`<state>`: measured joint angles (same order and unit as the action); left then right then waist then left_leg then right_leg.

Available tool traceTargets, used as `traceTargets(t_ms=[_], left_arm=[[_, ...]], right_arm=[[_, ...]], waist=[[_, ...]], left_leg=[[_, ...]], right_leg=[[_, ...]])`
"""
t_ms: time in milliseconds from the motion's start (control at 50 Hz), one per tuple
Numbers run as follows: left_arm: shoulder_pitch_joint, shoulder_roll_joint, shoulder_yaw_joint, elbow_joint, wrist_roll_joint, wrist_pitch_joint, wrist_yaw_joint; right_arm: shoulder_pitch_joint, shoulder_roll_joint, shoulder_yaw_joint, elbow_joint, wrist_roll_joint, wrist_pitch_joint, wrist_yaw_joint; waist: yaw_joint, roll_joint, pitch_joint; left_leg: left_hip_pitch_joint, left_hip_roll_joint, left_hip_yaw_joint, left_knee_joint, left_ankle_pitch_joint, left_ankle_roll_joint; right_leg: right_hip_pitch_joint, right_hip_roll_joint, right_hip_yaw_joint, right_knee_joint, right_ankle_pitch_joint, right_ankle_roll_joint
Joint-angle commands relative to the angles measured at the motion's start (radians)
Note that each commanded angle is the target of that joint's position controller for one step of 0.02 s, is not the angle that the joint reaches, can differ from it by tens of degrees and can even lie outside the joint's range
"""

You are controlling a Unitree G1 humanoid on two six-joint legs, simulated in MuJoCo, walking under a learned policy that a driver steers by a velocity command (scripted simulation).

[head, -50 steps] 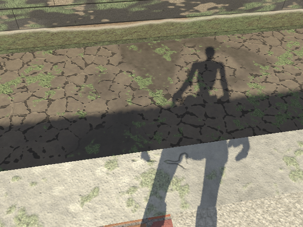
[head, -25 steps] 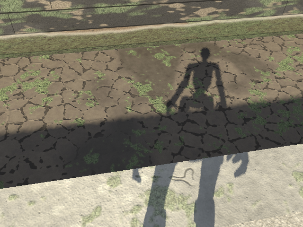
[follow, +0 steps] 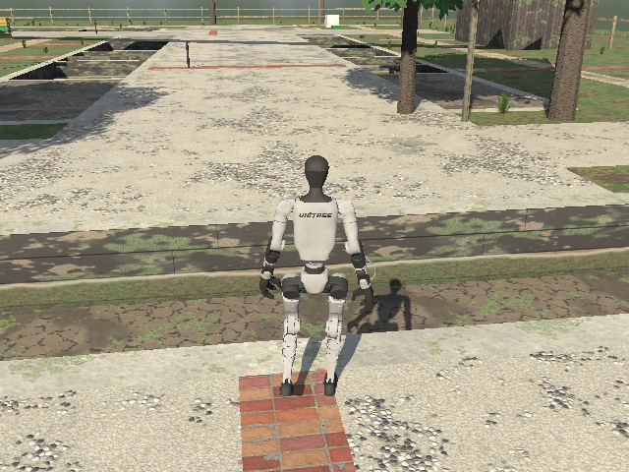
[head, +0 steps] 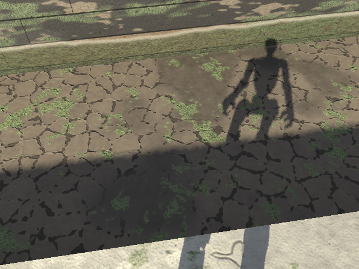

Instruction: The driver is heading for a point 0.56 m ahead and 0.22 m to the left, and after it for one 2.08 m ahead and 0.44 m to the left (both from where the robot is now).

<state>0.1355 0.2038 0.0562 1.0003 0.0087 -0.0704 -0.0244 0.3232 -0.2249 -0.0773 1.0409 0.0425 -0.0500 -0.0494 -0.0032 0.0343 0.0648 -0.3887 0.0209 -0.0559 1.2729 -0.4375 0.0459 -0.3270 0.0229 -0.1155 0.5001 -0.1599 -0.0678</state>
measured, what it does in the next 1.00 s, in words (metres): walks ahead, turning left: left foot, then right foot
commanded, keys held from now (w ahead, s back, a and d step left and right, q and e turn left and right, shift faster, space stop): q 0.80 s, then w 0.20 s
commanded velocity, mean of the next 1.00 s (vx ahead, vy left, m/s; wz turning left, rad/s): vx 0.12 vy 0.00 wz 0.48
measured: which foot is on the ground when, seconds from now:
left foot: up 0.00-0.34, down 0.36-0.86, up 0.88-1.00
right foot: down 0.00-0.36, up 0.38-0.84, down 0.86-1.00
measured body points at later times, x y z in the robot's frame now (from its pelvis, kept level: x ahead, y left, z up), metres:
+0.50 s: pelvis +0.09 +0.04 +0.00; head +0.13 +0.08 +0.44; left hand +0.18 +0.35 -0.13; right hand +0.28 -0.20 -0.11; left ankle +0.14 +0.13 -0.73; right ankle +0.09 -0.12 -0.63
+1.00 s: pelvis +0.11 -0.02 +0.01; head +0.12 -0.04 +0.46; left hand +0.02 +0.25 -0.10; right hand +0.36 -0.20 -0.11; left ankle +0.10 +0.14 -0.67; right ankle +0.16 -0.13 -0.73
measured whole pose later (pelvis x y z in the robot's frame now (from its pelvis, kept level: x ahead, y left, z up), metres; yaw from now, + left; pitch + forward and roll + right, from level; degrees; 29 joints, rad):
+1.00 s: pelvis +0.11 -0.02 +0.01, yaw +31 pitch +0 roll +1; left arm 0.31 0.24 0.06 0.84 0.02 -0.02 0.01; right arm 0.22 -0.29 -0.09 0.74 0.02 0.02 -0.06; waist 0.02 0.03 -0.01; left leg -0.55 -0.15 -0.20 0.95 -0.34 0.02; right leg -0.20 -0.01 0.05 0.48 -0.28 -0.01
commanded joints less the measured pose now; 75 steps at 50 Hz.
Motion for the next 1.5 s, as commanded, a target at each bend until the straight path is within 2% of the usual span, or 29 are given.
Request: traceTargets(t_ms=[20, 80, 180, 320, 340, 360, 380, 400, 420, 460, 640, 800, 840, 860, 880, 900, 920, 940, 980, 1020, 1200, 1260, 1300, 1320, 1340, 1360, 1380, 1440, 1500], left_arm=[[0.033, 0.049, 0.003, -0.014, 0.028, -0.021, 0.003], [0.018, 0.113, 0.016, -0.027, 0.032, -0.014, 0.032], [0.017, 0.167, 0.038, -0.052, 0.017, 0.033, 0.083], [-0.001, 0.198, 0.059, -0.093, -0.04, 0.085, 0.09], [-0.006, 0.19, 0.058, -0.091, -0.045, 0.09, 0.089], [0.003, 0.172, 0.053, -0.114, -0.035, 0.09, 0.09], [-0.032, 0.104, 0.031, -0.188, -0.001, 0.085, 0.085], [-0.053, 0.138, 0.044, -0.186, -0.031, 0.087, 0.079], [-0.086, 0.153, 0.053, -0.195, -0.059, 0.093, 0.081], [-0.077, 0.181, 0.071, -0.175, -0.029, 0.103, 0.103], [-0.119, 0.129, 0.05, -0.24, -0.017, 0.112, 0.098], [-0.044, 0.142, 0.042, -0.244, -0.021, 0.078, 0.045], [0.077, 0.14, 0.04, -0.213, -0.008, 0.064, 0.022], [0.147, 0.149, 0.043, -0.198, 0.013, 0.061, 0.017], [0.212, 0.182, 0.04, -0.193, 0.04, 0.061, 0.015], [0.132, 0.297, 0.061, -0.217, 0.059, 0.048, 0.009], [0.03, 0.247, 0.053, -0.263, 0.041, 0.031, 0.016], [0.005, 0.208, 0.045, -0.269, 0.015, 0.023, 0.028], [0.04, 0.172, 0.032, -0.26, -0.007, 0.021, 0.044], [0.104, 0.147, 0.02, -0.251, 0.004, 0.023, 0.054], [0.235, 0.245, 0.044, -0.262, -0.032, 0.053, 0.065], [0.233, 0.231, 0.035, -0.276, -0.042, 0.074, 0.06], [0.225, 0.185, 0.019, -0.289, -0.045, 0.085, 0.059], [0.221, 0.111, -0.004, -0.317, -0.027, 0.08, 0.054], [0.243, 0.064, -0.015, -0.374, -0.029, 0.059, 0.06], [0.204, 0.16, 0.012, -0.381, -0.048, 0.043, 0.069], [0.18, 0.18, 0.021, -0.391, -0.058, 0.039, 0.071], [0.205, 0.145, 0.018, -0.385, -0.026, 0.051, 0.063], [0.218, 0.133, 0.019, -0.389, -0.029, 0.06, 0.051]], right_arm=[[0.162, -0.039, -0.033, -0.001, 0.001, 0.04, -0.024], [0.052, -0.044, -0.038, -0.081, -0.016, 0.075, -0.031], [-0.096, -0.043, -0.02, -0.192, -0.027, 0.09, 0.004], [-0.141, -0.073, -0.024, -0.281, -0.026, 0.115, 0.029], [-0.072, -0.096, -0.037, -0.271, -0.031, 0.107, 0.026], [-0.013, -0.216, -0.069, -0.282, -0.037, 0.096, 0.009], [0.014, -0.283, -0.067, -0.288, -0.064, 0.092, 0.018], [0.01, -0.234, -0.048, -0.298, -0.075, 0.077, 0.037], [-0.053, -0.207, -0.04, -0.313, -0.068, 0.064, 0.043], [-0.134, -0.174, -0.028, -0.335, -0.04, 0.067, 0.033], [-0.078, -0.185, -0.033, -0.38, -0.04, 0.072, 0.002], [-0.114, -0.195, -0.041, -0.415, -0.034, 0.094, -0.013], [-0.155, -0.186, -0.034, -0.42, -0.022, 0.099, -0.018], [-0.123, -0.15, -0.025, -0.406, -0.02, 0.098, -0.022], [-0.083, -0.062, -0.004, -0.384, -0.031, 0.098, -0.027], [-0.097, -0.106, -0.026, -0.444, -0.005, 0.076, -0.023], [-0.121, -0.195, -0.046, -0.411, -0.005, 0.061, -0.024], [-0.117, -0.217, -0.055, -0.378, -0.009, 0.058, -0.022], [-0.066, -0.157, -0.042, -0.32, -0.028, 0.06, -0.017], [-0.076, -0.124, -0.031, -0.309, -0.027, 0.052, -0.002], [-0.245, -0.091, 0.027, -0.362, -0.021, -0.011, 0.043], [-0.179, -0.124, 0.022, -0.346, -0.016, -0.025, 0.057], [0.002, -0.148, 0.007, -0.278, -0.029, -0.028, 0.057], [0.143, -0.214, -0.01, -0.251, -0.037, -0.029, 0.055], [0.178, -0.3, -0.027, -0.233, -0.043, -0.018, 0.066], [0.144, -0.23, -0.01, -0.247, -0.04, -0.025, 0.079], [0.1, -0.19, 0.005, -0.25, -0.041, -0.03, 0.083], [0.019, -0.109, 0.038, -0.264, -0.046, -0.021, 0.082], [0.056, -0.123, 0.037, -0.244, -0.054, -0.02, 0.076]], waist=[[-0.025, -0.126, -0.049], [-0.033, -0.081, -0.041], [-0.006, -0.125, -0.059], [-0.006, -0.115, -0.064], [-0.047, -0.071, -0.101], [-0.061, 0.148, -0.149], [-0.03, 0.336, -0.245], [-0.053, 0.176, -0.306], [-0.036, 0.122, -0.223], [-0.005, 0.006, -0.147], [-0.001, 0.084, -0.134], [-0.018, 0.167, -0.159], [0.039, 0.152, -0.195], [0.064, 0.076, -0.196], [0.06, -0.124, -0.191], [-0.016, -0.386, -0.062], [-0.031, -0.264, 0.023], [-0.037, -0.214, 0.036], [-0.036, -0.184, 0.014], [-0.018, -0.172, 0.004], [0.089, -0.208, 0.029], [0.048, -0.187, 0.008], [-0.036, -0.164, -0.067], [-0.087, -0.01, -0.199], [-0.057, 0.248, -0.214], [-0.078, 0.15, -0.129], [-0.057, 0.124, -0.068], [-0.001, 0.11, -0.072], [0.005, 0.11, -0.074]], left_leg=[[-0.032, 0.059, -0.039, 0.001, 0.028, -0.002], [-0.112, 0.053, -0.028, -0.087, 0.095, -0.029], [-0.13, 0.078, 0.037, -0.361, 0.244, -0.047], [-0.008, 0.026, 0.143, -0.602, 0.173, -0.002], [0.124, -0.004, 0.142, -0.722, 0.309, 0.034], [0.281, 0.122, -0.123, -0.824, 0.79, 0.123], [0.401, 0.354, -0.515, -0.884, 1.0, 0.367], [0.36, 0.36, -0.501, -0.914, 0.833, 0.382], [0.328, 0.322, -0.412, -0.913, 0.701, 0.332], [0.255, 0.227, -0.304, -0.899, 0.527, 0.234], [0.235, 0.149, -0.379, -0.893, 0.364, 0.236], [0.139, 0.104, -0.502, -0.922, 0.159, 0.168], [0.035, 0.062, -0.469, -0.918, -0.088, 0.112], [-0.068, -0.011, -0.393, -0.835, -0.209, 0.059], [-0.199, -0.174, -0.199, -0.488, -0.207, -0.003], [-0.355, -0.195, -0.182, -0.4, -0.194, -0.008], [-0.382, -0.136, -0.233, -0.315, -0.056, -0.006], [-0.396, -0.139, -0.221, -0.303, 0.037, -0.006], [-0.37, -0.127, -0.182, -0.248, 0.138, -0.035], [-0.335, -0.112, -0.132, -0.242, 0.2, -0.052], [-0.111, -0.012, 0.062, -0.655, 0.201, -0.085], [0.014, -0.016, 0.073, -0.779, 0.251, -0.044], [0.246, -0.012, 0.05, -0.838, 0.292, -0.014], [0.459, 0.162, -0.16, -0.837, 0.355, 0.041], [0.534, 0.334, -0.503, -0.928, 0.163, 0.189], [0.444, 0.353, -0.57, -0.982, 0.047, 0.234], [0.405, 0.325, -0.482, -0.972, 0.061, 0.216], [0.304, 0.215, -0.287, -0.944, 0.205, 0.155], [0.256, 0.195, -0.247, -0.961, 0.308, 0.181]], right_leg=[[0.034, -0.27, 0.181, -0.244, 0.38, -0.135], [0.041, -0.3, 0.124, -0.227, 0.502, -0.166], [0.114, -0.296, 0.036, -0.173, 0.445, -0.147], [0.168, -0.351, 0.017, 0.017, 0.376, -0.083], [0.131, -0.298, -0.03, 0.164, 0.384, -0.032], [-0.014, -0.168, -0.095, 0.495, 0.164, 0.067], [-0.289, 0.024, 0.016, 0.777, -0.565, 0.127], [-0.293, -0.022, 0.194, 0.862, -0.554, 0.116], [-0.346, -0.034, 0.194, 0.89, -0.481, 0.1], [-0.342, -0.061, 0.196, 0.839, -0.341, 0.102], [-0.281, -0.024, 0.223, 0.594, -0.235, 0.148], [-0.055, 0.014, 0.199, 0.242, -0.238, 0.096], [0.147, 0.005, 0.153, 0.05, -0.119, 0.058], [0.268, -0.068, 0.213, -0.068, -0.097, 0.032], [0.336, -0.291, 0.466, -0.186, -0.179, -0.02], [0.158, -0.404, 0.822, -0.34, -0.389, -0.151], [0.129, -0.372, 0.759, -0.351, -0.551, -0.148], [0.136, -0.32, 0.653, -0.332, -0.545, -0.104], [0.18, -0.263, 0.53, -0.32, -0.443, -0.071], [0.181, -0.233, 0.457, -0.322, -0.381, -0.072], [0.119, -0.252, 0.344, -0.325, -0.235, -0.121], [0.131, -0.275, 0.37, -0.283, -0.198, -0.124], [0.075, -0.218, 0.309, -0.126, -0.09, -0.076], [-0.04, -0.128, 0.205, 0.194, -0.173, -0.014], [-0.319, -0.003, 0.146, 0.486, -0.404, 0.034], [-0.423, -0.01, 0.253, 0.621, -0.413, 0.036], [-0.479, -0.028, 0.271, 0.688, -0.346, 0.027], [-0.444, -0.091, 0.233, 0.677, -0.157, 0.031], [-0.421, -0.091, 0.202, 0.634, -0.059, 0.046]])
Keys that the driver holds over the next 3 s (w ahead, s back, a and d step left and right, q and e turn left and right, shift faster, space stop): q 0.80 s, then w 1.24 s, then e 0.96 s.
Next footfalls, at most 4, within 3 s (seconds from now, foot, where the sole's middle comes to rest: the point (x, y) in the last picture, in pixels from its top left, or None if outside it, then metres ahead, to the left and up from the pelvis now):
0.36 left None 0.18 0.14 -0.77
0.86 right None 0.19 -0.11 -0.77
1.32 left None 0.15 0.19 -0.77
1.80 right None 0.43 0.11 -0.77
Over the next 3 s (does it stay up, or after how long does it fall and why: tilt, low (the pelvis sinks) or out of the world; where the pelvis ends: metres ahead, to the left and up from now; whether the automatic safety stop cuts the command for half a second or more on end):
stays up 0.35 0.21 -0.02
